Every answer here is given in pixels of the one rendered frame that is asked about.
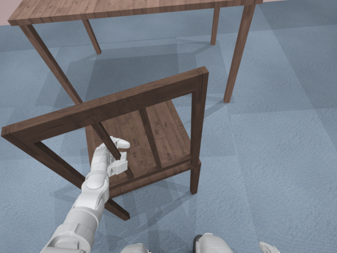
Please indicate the left robot hand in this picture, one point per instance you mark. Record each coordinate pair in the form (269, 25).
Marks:
(104, 160)

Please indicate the left robot forearm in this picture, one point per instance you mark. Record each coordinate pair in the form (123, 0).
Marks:
(79, 227)

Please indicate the chair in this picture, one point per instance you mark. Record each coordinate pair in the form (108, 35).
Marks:
(144, 116)

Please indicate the table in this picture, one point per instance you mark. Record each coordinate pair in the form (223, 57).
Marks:
(48, 11)

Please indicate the robot right shin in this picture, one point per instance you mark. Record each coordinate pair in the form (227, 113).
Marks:
(207, 234)

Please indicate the right robot thigh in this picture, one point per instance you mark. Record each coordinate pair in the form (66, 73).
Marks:
(212, 244)

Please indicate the right robot hand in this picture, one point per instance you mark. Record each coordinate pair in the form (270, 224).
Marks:
(266, 248)

